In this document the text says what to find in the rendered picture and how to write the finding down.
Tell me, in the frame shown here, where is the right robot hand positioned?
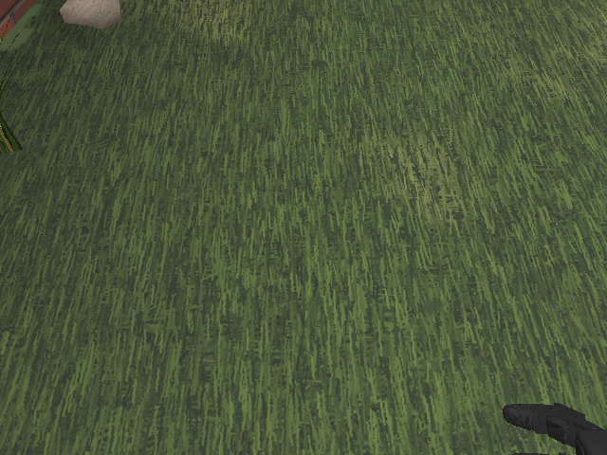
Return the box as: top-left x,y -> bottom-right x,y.
503,403 -> 607,455

